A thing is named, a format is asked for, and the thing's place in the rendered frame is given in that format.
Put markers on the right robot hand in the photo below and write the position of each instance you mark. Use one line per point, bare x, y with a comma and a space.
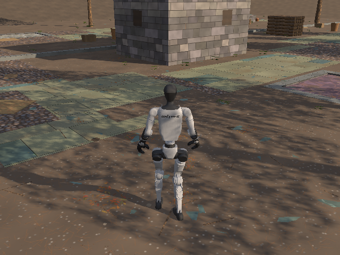
196, 144

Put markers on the robot torso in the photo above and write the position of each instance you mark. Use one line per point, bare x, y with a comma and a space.
170, 125

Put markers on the left robot hand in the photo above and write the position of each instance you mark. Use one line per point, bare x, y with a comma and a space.
139, 148

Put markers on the left robot upper arm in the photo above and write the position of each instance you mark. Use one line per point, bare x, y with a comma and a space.
150, 120

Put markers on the left robot forearm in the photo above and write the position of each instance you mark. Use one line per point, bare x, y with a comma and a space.
143, 138

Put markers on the right robot forearm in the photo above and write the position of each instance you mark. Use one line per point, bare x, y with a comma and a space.
195, 137

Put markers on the left robot foot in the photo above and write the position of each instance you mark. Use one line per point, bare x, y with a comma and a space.
159, 204

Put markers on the right robot upper arm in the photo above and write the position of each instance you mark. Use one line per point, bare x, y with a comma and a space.
189, 120

